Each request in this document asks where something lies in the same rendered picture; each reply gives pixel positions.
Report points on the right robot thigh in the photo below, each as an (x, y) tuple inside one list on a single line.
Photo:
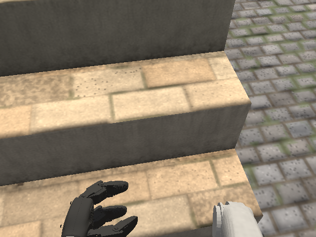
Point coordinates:
[(234, 219)]

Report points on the left robot hand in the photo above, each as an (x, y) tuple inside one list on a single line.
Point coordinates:
[(83, 220)]

